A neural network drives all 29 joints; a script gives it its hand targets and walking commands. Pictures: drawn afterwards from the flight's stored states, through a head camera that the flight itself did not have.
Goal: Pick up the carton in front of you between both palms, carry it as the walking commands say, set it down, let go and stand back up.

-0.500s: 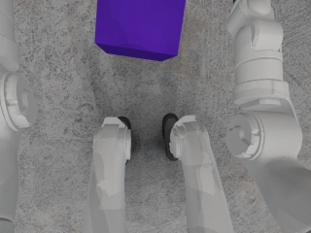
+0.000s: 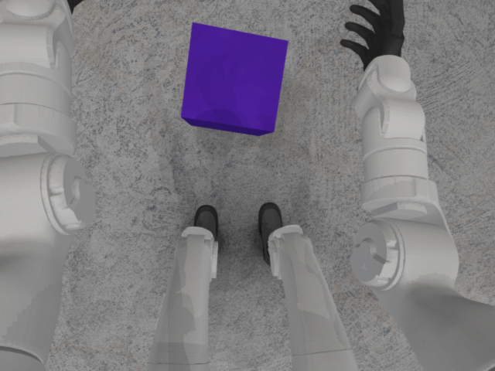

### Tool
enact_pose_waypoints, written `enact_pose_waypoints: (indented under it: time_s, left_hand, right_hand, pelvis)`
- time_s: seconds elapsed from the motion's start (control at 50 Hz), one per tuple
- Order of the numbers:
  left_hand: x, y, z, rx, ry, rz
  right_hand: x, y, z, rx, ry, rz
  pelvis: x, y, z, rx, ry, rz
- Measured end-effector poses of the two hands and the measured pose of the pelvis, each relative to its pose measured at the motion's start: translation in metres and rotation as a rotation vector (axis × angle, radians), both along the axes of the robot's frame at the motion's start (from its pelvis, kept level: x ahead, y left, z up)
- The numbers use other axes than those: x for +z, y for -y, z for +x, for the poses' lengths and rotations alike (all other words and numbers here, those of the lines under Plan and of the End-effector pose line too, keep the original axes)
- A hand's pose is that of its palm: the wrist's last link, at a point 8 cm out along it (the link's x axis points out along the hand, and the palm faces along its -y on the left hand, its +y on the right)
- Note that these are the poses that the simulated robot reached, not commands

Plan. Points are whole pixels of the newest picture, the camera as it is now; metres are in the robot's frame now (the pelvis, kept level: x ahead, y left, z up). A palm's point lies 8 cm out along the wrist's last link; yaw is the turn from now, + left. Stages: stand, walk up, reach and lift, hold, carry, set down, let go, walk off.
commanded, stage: let go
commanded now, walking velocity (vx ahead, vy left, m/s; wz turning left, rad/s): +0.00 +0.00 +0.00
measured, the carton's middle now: (231, 89) +0.54 +0.01 -0.53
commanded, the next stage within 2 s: stand in 1.34 s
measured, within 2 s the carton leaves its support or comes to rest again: neither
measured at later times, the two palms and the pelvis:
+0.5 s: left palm (29, 149) +0.38 +0.22 -0.01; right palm (489, 187) +0.35 -0.23 +0.00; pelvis +0.05 -0.02 +0.09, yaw +2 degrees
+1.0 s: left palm out of the picture +0.25 +0.21 +0.05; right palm out of the picture +0.26 -0.25 +0.05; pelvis +0.09 -0.02 +0.12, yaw +1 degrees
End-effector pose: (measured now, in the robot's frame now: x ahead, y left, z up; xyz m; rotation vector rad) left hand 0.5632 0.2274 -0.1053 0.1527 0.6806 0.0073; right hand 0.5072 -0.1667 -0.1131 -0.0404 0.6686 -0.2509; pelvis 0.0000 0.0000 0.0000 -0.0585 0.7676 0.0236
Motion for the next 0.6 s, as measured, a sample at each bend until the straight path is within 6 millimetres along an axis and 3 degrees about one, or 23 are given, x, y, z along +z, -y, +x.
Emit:
enact_pose_waypoints:
  time_s: [0.14,0.26,0.38,0.6]
  left_hand:
    - [0.017,-0.006,-0.049,0.080,-0.023,0.057]
    - [0.039,-0.004,-0.101,0.110,-0.034,0.055]
    - [0.067,0.004,-0.140,0.092,-0.035,0.044]
    - [0.109,0.016,-0.216,0.066,-0.068,0.046]
  right_hand:
    - [0.018,0.003,-0.035,0.143,-0.058,-0.057]
    - [0.048,0.026,-0.074,0.214,-0.099,-0.077]
    - [0.081,0.051,-0.114,0.222,-0.111,-0.064]
    - [0.128,0.078,-0.197,0.199,-0.132,-0.044]
  pelvis:
    - [0.030,0.003,0.018,0.010,0.030,0.018]
    - [0.052,0.009,0.032,0.011,0.099,0.034]
    - [0.070,0.017,0.043,0.008,0.194,0.044]
    - [0.098,0.025,0.065,-0.005,0.426,0.058]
